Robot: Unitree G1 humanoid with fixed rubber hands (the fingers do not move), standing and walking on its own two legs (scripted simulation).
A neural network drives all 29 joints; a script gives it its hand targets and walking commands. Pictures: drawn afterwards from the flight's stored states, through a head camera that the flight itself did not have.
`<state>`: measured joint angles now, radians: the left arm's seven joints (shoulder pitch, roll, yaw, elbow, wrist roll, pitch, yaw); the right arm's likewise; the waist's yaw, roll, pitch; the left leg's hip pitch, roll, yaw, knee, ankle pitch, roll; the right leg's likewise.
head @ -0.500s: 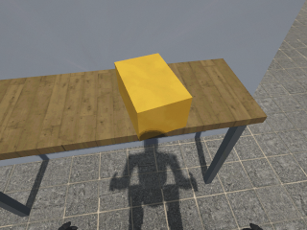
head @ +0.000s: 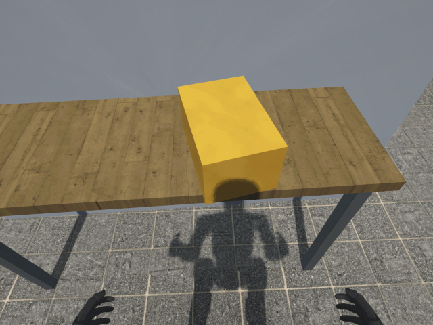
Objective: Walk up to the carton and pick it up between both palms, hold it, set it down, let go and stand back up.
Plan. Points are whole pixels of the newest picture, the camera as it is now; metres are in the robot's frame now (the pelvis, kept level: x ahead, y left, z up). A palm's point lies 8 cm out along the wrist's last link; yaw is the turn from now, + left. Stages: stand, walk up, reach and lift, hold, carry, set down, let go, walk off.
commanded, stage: walk up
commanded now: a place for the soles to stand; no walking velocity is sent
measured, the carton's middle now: (225, 135) +0.51 -0.01 +0.03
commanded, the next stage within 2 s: none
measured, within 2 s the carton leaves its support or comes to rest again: neither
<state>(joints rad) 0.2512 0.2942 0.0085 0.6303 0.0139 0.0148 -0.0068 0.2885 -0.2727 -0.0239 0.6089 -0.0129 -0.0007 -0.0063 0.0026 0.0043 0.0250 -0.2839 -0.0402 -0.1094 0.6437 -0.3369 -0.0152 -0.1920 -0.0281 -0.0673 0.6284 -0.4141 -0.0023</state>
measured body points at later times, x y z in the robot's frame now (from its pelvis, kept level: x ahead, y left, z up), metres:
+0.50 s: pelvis +0.00 -0.01 -0.01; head +0.00 +0.00 +0.44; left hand +0.09 +0.28 -0.11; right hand +0.13 -0.27 -0.10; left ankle +0.01 +0.13 -0.72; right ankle -0.04 -0.11 -0.71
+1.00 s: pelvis +0.03 -0.11 +0.00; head +0.05 -0.16 +0.45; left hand +0.05 +0.18 -0.07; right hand +0.19 -0.36 -0.14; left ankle +0.02 +0.04 -0.67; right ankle +0.09 -0.19 -0.72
